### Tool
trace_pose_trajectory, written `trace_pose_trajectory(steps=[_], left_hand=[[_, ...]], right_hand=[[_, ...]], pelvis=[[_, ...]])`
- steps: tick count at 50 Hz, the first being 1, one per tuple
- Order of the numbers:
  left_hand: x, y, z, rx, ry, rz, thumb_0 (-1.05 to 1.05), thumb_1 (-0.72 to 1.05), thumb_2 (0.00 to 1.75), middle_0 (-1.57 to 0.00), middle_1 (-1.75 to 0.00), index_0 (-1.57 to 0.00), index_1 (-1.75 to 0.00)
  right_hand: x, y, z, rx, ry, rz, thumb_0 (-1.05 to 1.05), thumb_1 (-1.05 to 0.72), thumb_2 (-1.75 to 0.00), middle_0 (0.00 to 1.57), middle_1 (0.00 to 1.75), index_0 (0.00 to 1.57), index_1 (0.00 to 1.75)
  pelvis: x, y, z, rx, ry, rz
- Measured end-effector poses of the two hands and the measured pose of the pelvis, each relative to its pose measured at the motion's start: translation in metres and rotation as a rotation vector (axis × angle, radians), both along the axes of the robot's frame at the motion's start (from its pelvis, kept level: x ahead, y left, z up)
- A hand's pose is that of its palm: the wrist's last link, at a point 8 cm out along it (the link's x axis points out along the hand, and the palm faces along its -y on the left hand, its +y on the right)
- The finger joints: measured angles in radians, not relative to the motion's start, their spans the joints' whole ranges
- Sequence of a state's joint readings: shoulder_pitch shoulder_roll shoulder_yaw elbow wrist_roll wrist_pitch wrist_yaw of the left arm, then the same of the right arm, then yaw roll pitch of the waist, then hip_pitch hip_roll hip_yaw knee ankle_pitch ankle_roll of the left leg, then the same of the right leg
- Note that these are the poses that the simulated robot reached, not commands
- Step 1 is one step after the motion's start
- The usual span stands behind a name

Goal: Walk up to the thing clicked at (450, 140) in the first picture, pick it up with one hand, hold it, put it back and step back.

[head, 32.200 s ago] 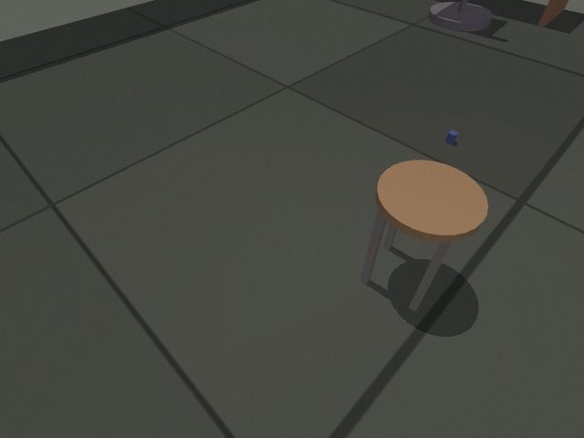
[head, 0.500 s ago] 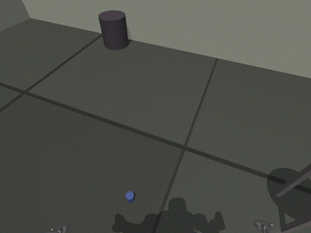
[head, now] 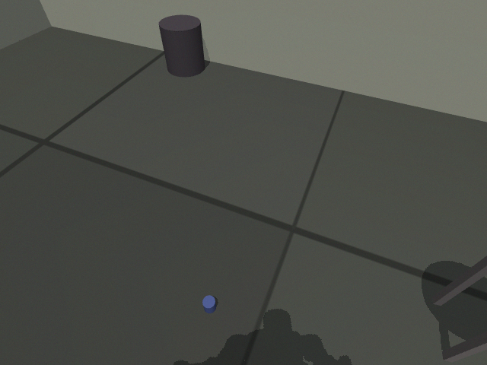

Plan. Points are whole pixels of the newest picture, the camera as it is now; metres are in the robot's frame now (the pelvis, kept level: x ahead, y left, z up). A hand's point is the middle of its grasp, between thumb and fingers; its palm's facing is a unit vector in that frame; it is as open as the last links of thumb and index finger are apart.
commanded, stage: walk up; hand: left
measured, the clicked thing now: (209, 304) +0.48 +0.16 -0.75
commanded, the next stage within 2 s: stand in 0.20 s
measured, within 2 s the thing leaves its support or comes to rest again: neither
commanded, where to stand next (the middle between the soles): +0.06 -0.02 m, yaw -3 degrees
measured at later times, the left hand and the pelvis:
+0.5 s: hand out of the picture +0.08 +0.24 -0.16, palm faces -0.01 -0.94 -0.34, open 7.4 cm; pelvis +0.01 -0.01 +0.00, yaw +0 degrees
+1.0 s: hand out of the picture +0.09 +0.24 -0.16, palm faces -0.03 -0.94 -0.34, open 7.4 cm; pelvis +0.02 -0.01 +0.00, yaw -1 degrees
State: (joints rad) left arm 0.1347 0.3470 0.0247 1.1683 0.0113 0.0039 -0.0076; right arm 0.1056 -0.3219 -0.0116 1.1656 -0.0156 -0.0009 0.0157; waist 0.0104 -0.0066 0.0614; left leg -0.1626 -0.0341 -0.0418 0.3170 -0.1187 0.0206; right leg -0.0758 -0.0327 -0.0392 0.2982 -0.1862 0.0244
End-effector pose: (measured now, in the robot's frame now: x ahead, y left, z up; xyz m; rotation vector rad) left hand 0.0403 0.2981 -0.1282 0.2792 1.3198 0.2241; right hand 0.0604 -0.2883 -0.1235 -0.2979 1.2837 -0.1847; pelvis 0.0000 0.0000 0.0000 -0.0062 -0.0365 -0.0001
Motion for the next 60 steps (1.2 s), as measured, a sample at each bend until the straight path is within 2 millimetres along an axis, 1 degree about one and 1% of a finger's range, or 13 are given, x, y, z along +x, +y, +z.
trace_pose_trajectory(steps=[6, 14, 20, 29, 38, 47, 60], left_hand=[[0.002, -0.002, 0.0, 0.0, -0.009, 0.006, 0.01, 0.91, 0.9, -0.2, -0.3, -0.2, -0.3], [0.016, -0.007, 0.003, 0.006, -0.045, -0.013, 0.0, 0.91, 0.9, -0.2, -0.3, -0.2, -0.3], [0.027, -0.009, 0.005, 0.009, -0.065, -0.031, 0.0, 0.91, 0.9, -0.2, -0.3, -0.2, -0.3], [0.038, -0.011, 0.007, 0.015, -0.072, -0.046, 0.0, 0.91, 0.9, -0.21, -0.3, -0.2, -0.3], [0.042, -0.012, 0.007, 0.018, -0.07, -0.052, 0.0, 0.91, 0.9, -0.21, -0.3, -0.2, -0.3], [0.044, -0.014, 0.008, 0.018, -0.07, -0.059, 0.0, 0.91, 0.9, -0.21, -0.3, -0.2, -0.3], [0.04, -0.014, 0.008, 0.018, -0.065, -0.061, 0.0, 0.91, 0.9, -0.21, -0.3, -0.2, -0.3]], right_hand=[[0.01, 0.0, 0.0, 0.002, -0.019, 0.009, 0.0, -0.91, -0.9, 0.2, 0.3, 0.2, 0.3], [0.031, -0.006, 0.004, -0.007, -0.068, 0.033, 0.0, -0.91, -0.9, 0.2, 0.3, 0.2, 0.3], [0.038, -0.012, 0.006, -0.015, -0.087, 0.039, 0.0, -0.91, -0.9, 0.2, 0.3, 0.2, 0.3], [0.034, -0.018, 0.005, -0.023, -0.066, 0.032, 0.0, -0.91, -0.9, 0.2, 0.3, 0.2, 0.3], [0.027, -0.02, 0.004, -0.024, -0.047, 0.022, 0.0, -0.91, -0.9, 0.2, 0.3, 0.2, 0.3], [0.025, -0.02, 0.003, -0.02, -0.043, 0.018, 0.0, -0.91, -0.9, 0.2, 0.3, 0.2, 0.3], [0.025, -0.021, 0.003, -0.02, -0.05, 0.019, 0.0, -0.91, -0.9, 0.2, 0.3, 0.2, 0.3]], pelvis=[[0.002, -0.001, 0.0, 0.0, 0.004, 0.006], [0.007, -0.004, 0.0, 0.002, 0.004, 0.007], [0.01, -0.006, 0.0, 0.003, 0.002, 0.003], [0.015, -0.009, 0.0, 0.004, 0.002, -0.001], [0.017, -0.011, 0.0, 0.006, -0.001, -0.005], [0.017, -0.012, 0.0, 0.006, 0.0, -0.008], [0.016, -0.013, 0.0, 0.006, -0.002, -0.011]])
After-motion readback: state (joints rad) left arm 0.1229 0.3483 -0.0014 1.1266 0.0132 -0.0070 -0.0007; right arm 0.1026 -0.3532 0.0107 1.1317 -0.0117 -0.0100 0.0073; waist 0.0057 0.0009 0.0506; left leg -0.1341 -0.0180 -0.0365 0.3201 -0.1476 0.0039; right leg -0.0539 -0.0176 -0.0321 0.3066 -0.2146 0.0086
